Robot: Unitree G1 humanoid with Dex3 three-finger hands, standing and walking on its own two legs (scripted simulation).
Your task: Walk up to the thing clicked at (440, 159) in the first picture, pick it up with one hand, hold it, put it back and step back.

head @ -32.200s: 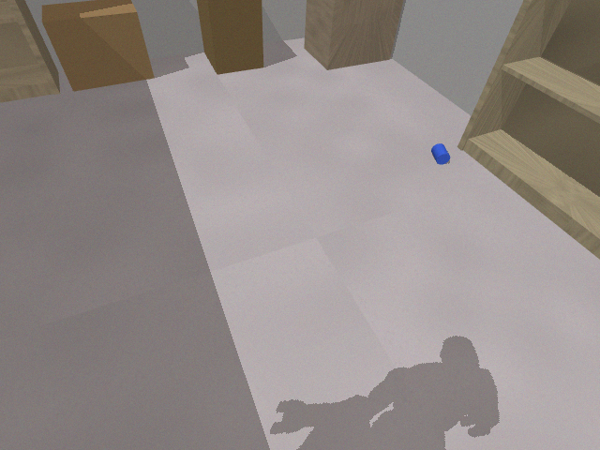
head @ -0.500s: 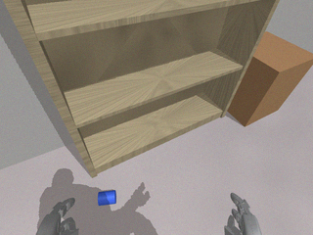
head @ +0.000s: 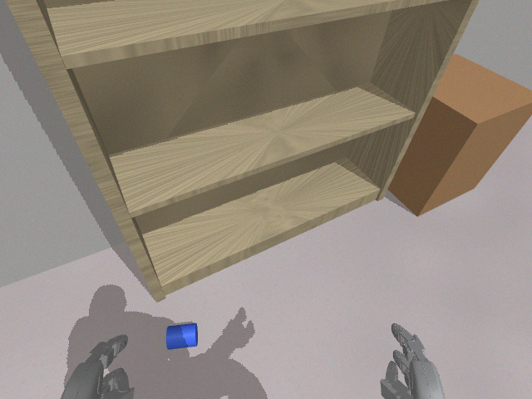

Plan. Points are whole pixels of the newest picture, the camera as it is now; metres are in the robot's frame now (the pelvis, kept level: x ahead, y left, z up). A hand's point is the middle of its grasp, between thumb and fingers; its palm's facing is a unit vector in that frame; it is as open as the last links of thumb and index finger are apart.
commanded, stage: home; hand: left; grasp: from above
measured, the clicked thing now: (182, 336) +0.45 +0.24 -0.68
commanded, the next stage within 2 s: stand in 0.74 s
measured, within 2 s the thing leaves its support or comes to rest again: neither
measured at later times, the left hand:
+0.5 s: hand (127, 390) +0.17 +0.18 -0.04, palm faces +0.04 -0.98 -0.20, open 7.4 cm
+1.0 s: hand out of the picture +0.16 +0.22 -0.08, palm faces +0.01 -0.95 -0.32, open 7.4 cm
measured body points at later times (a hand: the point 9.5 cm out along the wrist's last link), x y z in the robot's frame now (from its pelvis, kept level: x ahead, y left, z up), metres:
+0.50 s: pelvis +0.00 +0.00 +0.00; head +0.03 +0.01 +0.45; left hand +0.17 +0.24 -0.03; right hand +0.16 -0.24 -0.06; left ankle +0.01 +0.13 -0.68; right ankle -0.01 -0.13 -0.68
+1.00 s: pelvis -0.01 +0.01 +0.02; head +0.02 +0.01 +0.47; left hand +0.15 +0.27 -0.06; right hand +0.14 -0.25 -0.09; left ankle +0.01 +0.13 -0.68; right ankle -0.01 -0.13 -0.68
